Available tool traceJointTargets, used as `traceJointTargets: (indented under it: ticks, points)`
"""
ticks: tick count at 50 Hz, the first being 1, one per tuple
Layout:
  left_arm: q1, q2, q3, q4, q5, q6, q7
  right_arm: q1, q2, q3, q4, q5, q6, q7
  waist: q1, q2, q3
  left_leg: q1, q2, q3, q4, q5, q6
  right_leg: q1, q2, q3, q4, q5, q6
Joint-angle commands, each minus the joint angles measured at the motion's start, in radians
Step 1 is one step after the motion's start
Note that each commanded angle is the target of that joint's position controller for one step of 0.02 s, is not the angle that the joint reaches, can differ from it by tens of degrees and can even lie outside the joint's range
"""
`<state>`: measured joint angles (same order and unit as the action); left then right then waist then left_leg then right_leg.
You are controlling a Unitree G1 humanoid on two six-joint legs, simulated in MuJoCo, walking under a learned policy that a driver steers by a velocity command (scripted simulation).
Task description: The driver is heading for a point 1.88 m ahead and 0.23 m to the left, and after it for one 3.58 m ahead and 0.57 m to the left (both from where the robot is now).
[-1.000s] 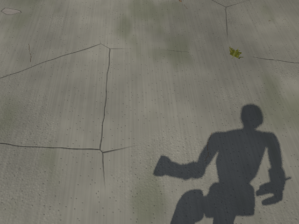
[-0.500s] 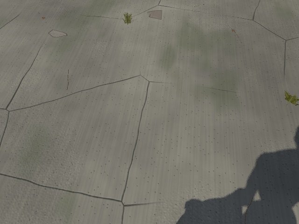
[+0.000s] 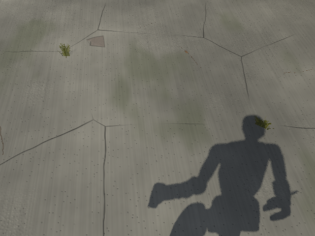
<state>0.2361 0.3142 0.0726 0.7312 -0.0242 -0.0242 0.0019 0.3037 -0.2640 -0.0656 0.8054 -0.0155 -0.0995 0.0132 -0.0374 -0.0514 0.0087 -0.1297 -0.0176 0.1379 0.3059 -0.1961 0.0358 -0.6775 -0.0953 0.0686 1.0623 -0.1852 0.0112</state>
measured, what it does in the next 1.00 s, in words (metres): walks ahead, turning left: right foot, then left foot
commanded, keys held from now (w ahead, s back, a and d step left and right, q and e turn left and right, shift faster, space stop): w+e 0.10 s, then w+q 0.46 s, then q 0.40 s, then no key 0.04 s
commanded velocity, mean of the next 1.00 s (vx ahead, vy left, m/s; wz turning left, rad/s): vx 0.38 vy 0.00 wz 0.23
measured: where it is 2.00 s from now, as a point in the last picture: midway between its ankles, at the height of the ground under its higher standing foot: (149, 174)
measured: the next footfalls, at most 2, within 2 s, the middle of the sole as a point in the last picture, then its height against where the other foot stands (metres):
right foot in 0.26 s outside the picture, level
left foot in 0.76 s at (138, 224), level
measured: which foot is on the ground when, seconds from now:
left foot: down 0.00-0.28, up 0.30-0.74, down 0.76-1.00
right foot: up 0.00-0.24, down 0.26-0.78, up 0.80-1.00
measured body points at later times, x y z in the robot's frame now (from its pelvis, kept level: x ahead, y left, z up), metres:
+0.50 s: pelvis +0.26 -0.08 +0.00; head +0.28 -0.09 +0.45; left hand +0.34 +0.20 -0.11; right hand +0.36 -0.36 -0.13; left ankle +0.31 +0.10 -0.66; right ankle +0.25 -0.17 -0.75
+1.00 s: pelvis +0.45 -0.01 -0.01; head +0.50 +0.02 +0.43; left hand +0.54 +0.30 -0.12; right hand +0.65 -0.25 -0.11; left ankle +0.51 +0.07 -0.75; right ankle +0.51 -0.19 -0.67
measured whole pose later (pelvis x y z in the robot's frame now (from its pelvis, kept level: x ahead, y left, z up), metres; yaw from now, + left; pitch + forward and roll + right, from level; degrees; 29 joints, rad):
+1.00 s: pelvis +0.45 -0.01 -0.01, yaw +17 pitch +3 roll -2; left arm 0.07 0.30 0.07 0.74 0.01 -0.02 0.05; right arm 0.18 -0.29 -0.08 0.71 0.00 -0.01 0.00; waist -0.03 -0.02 0.08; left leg -0.41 -0.10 -0.06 0.45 -0.08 0.10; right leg -0.59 -0.04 0.09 1.10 -0.40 0.06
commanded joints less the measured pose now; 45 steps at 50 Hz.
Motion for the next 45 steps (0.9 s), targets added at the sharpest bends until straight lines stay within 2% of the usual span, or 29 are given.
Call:
traceJointTargets:
  ticks: [1, 5, 8, 10, 11, 12, 13, 14, 15, 16, 17, 18, 19, 21, 23, 26, 28, 30, 33, 35, 37, 38, 39, 40, 41, 42, 43, 44, 45]
  points:
    - [0.0, 0.015, 0.002, -0.065, 0.002, -0.007, -0.012, -0.083, -0.139, -0.033, -0.061, 0.001, -0.018, -0.012, 0.031, 0.111, 0.024, 0.005, 0.272, -0.103, -0.171, 0.253, 0.149, -0.028, -0.035, 0.028, -0.124, 0.155, 0.0]
    - [-0.145, -0.004, -0.01, -0.117, 0.004, -0.013, -0.04, -0.031, -0.179, -0.044, -0.031, 0.013, -0.001, -0.02, -0.026, 0.091, 0.067, 0.067, 0.288, -0.023, -0.169, 0.247, 0.132, -0.01, -0.021, -0.045, -0.314, 0.224, -0.022]
    - [-0.218, -0.007, -0.016, -0.159, 0.005, -0.017, -0.048, 0.039, -0.196, -0.047, 0.018, 0.039, 0.018, -0.011, -0.039, 0.083, 0.102, 0.14, 0.319, -0.044, -0.144, 0.27, 0.138, 0.0, 0.006, -0.061, -0.41, 0.111, -0.057]
    - [-0.214, 0.017, -0.009, -0.171, 0.01, -0.023, -0.051, 0.04, -0.219, -0.05, 0.04, 0.054, 0.032, -0.009, -0.007, 0.106, 0.09, 0.19, 0.333, -0.063, -0.076, 0.425, 0.134, 0.054, 0.035, -0.096, -0.465, 0.007, -0.086]
    - [-0.159, 0.042, 0.004, -0.159, 0.014, -0.028, -0.05, 0.029, -0.231, -0.05, 0.047, 0.058, 0.038, -0.009, 0.036, 0.127, 0.048, 0.196, 0.323, -0.062, 0.003, 0.588, 0.122, 0.159, 0.064, -0.122, -0.5, -0.009, -0.102]
    - [-0.017, 0.079, 0.026, -0.115, 0.017, -0.032, -0.046, 0.011, -0.226, -0.043, 0.055, 0.06, 0.043, -0.01, 0.123, 0.122, -0.036, 0.152, 0.281, -0.028, 0.169, 0.708, 0.096, 0.374, 0.104, -0.155, -0.562, 0.063, -0.126]
    - [0.147, 0.147, 0.057, -0.066, 0.021, -0.03, -0.031, 0.022, -0.184, -0.025, 0.053, 0.049, 0.038, -0.011, 0.191, 0.098, -0.154, -0.018, 0.226, -0.011, 0.394, 0.606, 0.057, 0.68, 0.062, -0.098, -0.521, 0.132, -0.156]
    - [0.255, 0.269, 0.08, -0.054, 0.043, -0.028, -0.014, 0.093, -0.065, 0.015, 0.013, 0.023, 0.02, -0.001, 0.172, -0.131, -0.32, -0.423, 0.073, -0.009, 0.812, 0.034, -0.02, 1.073, -0.246, 0.349, -0.548, 0.059, -0.299]
    - [0.263, 0.22, 0.062, -0.068, 0.041, -0.032, -0.012, 0.087, -0.093, 0.011, 0.036, 0.041, -0.002, 0.002, 0.185, -0.144, -0.455, -0.514, -0.008, -0.222, 0.998, -0.404, -0.028, 1.083, -0.358, 0.639, -0.704, 0.056, -0.357]
    - [0.201, 0.16, 0.041, -0.062, 0.039, -0.037, -0.017, 0.006, -0.174, -0.018, 0.012, 0.077, -0.006, 0.004, 0.182, -0.078, -0.298, -0.601, 0.046, -0.262, 1.042, -0.356, -0.02, 0.969, -0.316, 0.467, -0.72, 0.058, -0.296]
    - [0.138, 0.121, 0.03, -0.056, 0.03, -0.042, -0.018, -0.04, -0.159, -0.015, -0.003, 0.075, -0.005, 0.002, 0.144, -0.074, -0.176, -0.619, 0.099, -0.23, 0.995, -0.277, -0.013, 0.834, -0.27, 0.309, -0.732, 0.086, -0.255]
    - [0.071, 0.08, 0.02, -0.05, 0.026, -0.047, -0.022, -0.056, -0.143, -0.017, 0.003, 0.057, 0.003, -0.004, 0.107, -0.046, -0.106, -0.587, 0.134, -0.219, 0.934, -0.203, -0.017, 0.713, -0.221, 0.208, -0.767, 0.104, -0.224]
    - [0.024, 0.045, 0.012, -0.051, 0.027, -0.057, -0.024, -0.031, -0.137, -0.024, 0.017, 0.05, 0.021, -0.009, 0.07, -0.074, -0.07, -0.524, 0.16, -0.225, 0.896, -0.138, -0.02, 0.619, -0.185, 0.125, -0.809, 0.12, -0.201]
    - [-0.012, 0.03, 0.014, -0.039, 0.037, -0.078, -0.023, 0.021, -0.092, -0.02, 0.04, 0.052, 0.052, -0.01, 0.032, -0.063, -0.052, -0.451, 0.165, -0.222, 0.885, -0.06, -0.03, 0.53, -0.171, 0.046, -0.881, 0.143, -0.203]
    - [-0.018, 0.042, 0.021, -0.018, 0.044, -0.091, -0.016, -0.003, -0.074, -0.02, 0.029, 0.051, 0.069, -0.013, 0.02, -0.036, -0.011, -0.489, 0.166, -0.236, 0.845, 0.0, -0.039, 0.51, -0.171, -0.029, -0.92, 0.19, -0.204]
    - [0.007, 0.052, 0.027, 0.014, 0.047, -0.09, 0.002, -0.073, -0.065, -0.019, 0.003, 0.043, 0.07, -0.011, 0.032, -0.021, 0.029, -0.563, 0.158, -0.251, 0.699, 0.126, -0.046, 0.554, -0.164, -0.117, -0.939, 0.215, -0.193]
    - [0.01, 0.07, 0.032, 0.025, 0.043, -0.086, 0.009, -0.125, -0.052, -0.013, -0.014, 0.037, 0.065, 0.002, 0.045, -0.013, 0.047, -0.554, 0.151, -0.221, 0.573, 0.211, -0.042, 0.572, -0.159, -0.172, -0.948, 0.216, -0.181]
    - [0.003, 0.088, 0.038, 0.032, 0.039, -0.077, 0.02, -0.199, -0.038, -0.004, -0.044, 0.026, 0.061, 0.016, 0.064, 0.004, 0.085, -0.525, 0.136, -0.165, 0.457, 0.255, -0.036, 0.57, -0.16, -0.236, -0.927, 0.332, -0.171]
    - [0.019, 0.118, 0.048, 0.052, 0.019, -0.052, 0.033, -0.24, -0.047, -0.007, -0.088, 0.02, 0.064, 0.037, 0.072, -0.013, 0.071, -0.486, 0.109, -0.111, 0.371, 0.217, -0.017, 0.639, -0.182, -0.274, -0.837, 0.52, -0.153]
    - [-0.006, 0.14, 0.057, 0.05, -0.003, -0.036, 0.04, -0.202, -0.079, -0.021, -0.1, 0.019, 0.07, 0.046, 0.04, -0.036, 0.031, -0.427, 0.07, -0.08, 0.345, 0.132, 0.013, 0.691, -0.193, -0.279, -0.736, 0.679, -0.131]
    - [-0.048, 0.152, 0.061, 0.039, -0.021, -0.021, 0.043, -0.045, -0.138, -0.053, -0.072, 0.021, 0.073, 0.045, -0.048, -0.028, -0.057, -0.236, -0.004, -0.037, 0.275, 0.109, 0.058, 0.689, -0.161, -0.293, -0.495, 0.792, -0.09]
    - [-0.035, 0.129, 0.053, 0.039, -0.019, -0.02, 0.038, 0.062, -0.193, -0.08, -0.048, 0.02, 0.072, 0.028, -0.099, 0.033, -0.119, -0.057, -0.034, -0.059, 0.182, 0.255, 0.091, 0.617, -0.101, -0.306, -0.276, 0.652, -0.035]
    - [0.011, 0.03, 0.021, 0.012, 0.039, -0.027, 0.031, 0.069, -0.297, -0.098, -0.052, 0.019, 0.077, 0.001, -0.04, 0.276, -0.172, 0.161, 0.16, -0.337, 0.212, 0.728, 0.151, 0.356, -0.001, -0.297, 0.044, -0.066, 0.033]
    - [0.145, -0.009, 0.0, -0.002, 0.05, -0.037, 0.021, 0.003, -0.346, -0.095, -0.114, -0.008, 0.067, 0.005, 0.053, 0.342, -0.374, 0.398, 0.396, -0.826, 0.171, 0.799, 0.415, 0.084, 0.177, -0.104, 0.37, -0.571, 0.086]
    - [0.069, 0.085, 0.018, 0.01, 0.019, -0.043, 0.013, -0.001, -0.279, -0.081, -0.139, 0.006, 0.065, 0.021, -0.028, 0.144, -0.436, 0.372, 0.371, -0.787, 0.093, 0.619, 0.389, 0.051, 0.126, 0.042, 0.402, -0.508, 0.063]
    - [-0.017, 0.093, 0.02, -0.019, -0.001, -0.042, 0.016, -0.052, -0.23, -0.069, -0.143, 0.019, 0.058, 0.023, -0.017, 0.112, -0.306, 0.265, 0.321, -0.667, 0.069, 0.455, 0.335, 0.0, 0.096, 0.027, 0.348, -0.409, 0.038]
    - [-0.045, 0.081, 0.02, -0.008, 0.013, -0.034, 0.033, -0.106, -0.19, -0.059, -0.142, 0.036, 0.06, 0.018, 0.014, 0.041, -0.196, 0.129, 0.265, -0.582, 0.049, 0.345, 0.275, -0.003, 0.053, 0.02, 0.264, -0.328, 0.037]
    - [-0.055, 0.098, 0.027, -0.009, 0.029, -0.021, 0.046, -0.143, -0.158, -0.049, -0.148, 0.038, 0.065, 0.009, 0.034, 0.072, -0.145, 0.012, 0.235, -0.534, 0.03, 0.308, 0.248, 0.036, 0.029, 0.025, 0.194, -0.278, 0.035]
    - [-0.05, 0.105, 0.033, -0.01, 0.031, -0.006, 0.047, -0.157, -0.151, -0.045, -0.158, 0.024, 0.071, 0.002, 0.055, 0.107, -0.13, -0.073, 0.207, -0.51, 0.01, 0.29, 0.23, 0.102, 0.026, 0.027, 0.159, -0.245, 0.03]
